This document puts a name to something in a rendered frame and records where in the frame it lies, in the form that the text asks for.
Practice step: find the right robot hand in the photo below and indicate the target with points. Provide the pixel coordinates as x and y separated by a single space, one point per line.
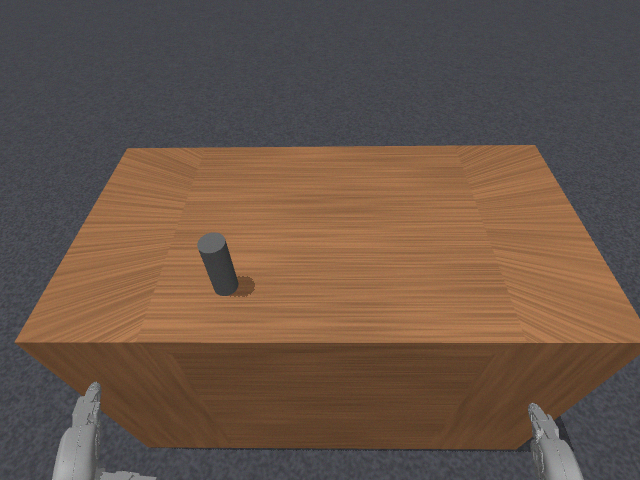
553 457

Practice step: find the can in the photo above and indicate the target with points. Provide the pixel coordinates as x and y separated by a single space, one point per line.
216 258

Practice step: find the left robot hand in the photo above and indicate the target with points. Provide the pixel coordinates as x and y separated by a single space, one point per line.
79 449

